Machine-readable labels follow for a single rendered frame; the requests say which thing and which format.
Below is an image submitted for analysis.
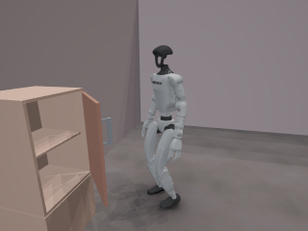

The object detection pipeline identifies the robot head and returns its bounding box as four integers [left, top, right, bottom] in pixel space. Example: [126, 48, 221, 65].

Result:
[152, 45, 174, 75]

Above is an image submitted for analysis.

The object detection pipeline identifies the handle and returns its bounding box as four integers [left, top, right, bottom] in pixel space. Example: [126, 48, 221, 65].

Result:
[101, 117, 113, 145]

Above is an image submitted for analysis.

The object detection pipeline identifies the right robot hand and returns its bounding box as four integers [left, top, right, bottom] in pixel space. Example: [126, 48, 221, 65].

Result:
[141, 121, 152, 138]

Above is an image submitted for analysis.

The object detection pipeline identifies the left robot hand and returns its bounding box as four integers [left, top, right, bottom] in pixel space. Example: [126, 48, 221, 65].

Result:
[167, 138, 183, 163]

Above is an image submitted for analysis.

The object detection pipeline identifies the robot right forearm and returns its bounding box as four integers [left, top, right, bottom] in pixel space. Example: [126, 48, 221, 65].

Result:
[146, 99, 157, 122]

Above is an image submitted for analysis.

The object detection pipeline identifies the left robot upper arm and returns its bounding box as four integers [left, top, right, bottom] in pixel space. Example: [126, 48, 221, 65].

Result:
[167, 74, 188, 112]

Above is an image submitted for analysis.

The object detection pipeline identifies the cupboard door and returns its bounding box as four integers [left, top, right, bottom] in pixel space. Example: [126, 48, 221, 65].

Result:
[82, 91, 109, 207]

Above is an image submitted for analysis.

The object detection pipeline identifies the robot torso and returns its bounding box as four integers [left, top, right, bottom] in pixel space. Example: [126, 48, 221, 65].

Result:
[152, 70, 178, 133]

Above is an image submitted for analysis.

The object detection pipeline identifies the robot left forearm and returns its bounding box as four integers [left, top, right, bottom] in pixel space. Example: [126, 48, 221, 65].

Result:
[173, 102, 188, 139]

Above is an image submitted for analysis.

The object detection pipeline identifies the right robot upper arm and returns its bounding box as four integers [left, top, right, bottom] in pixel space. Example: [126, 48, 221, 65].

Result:
[150, 73, 156, 101]

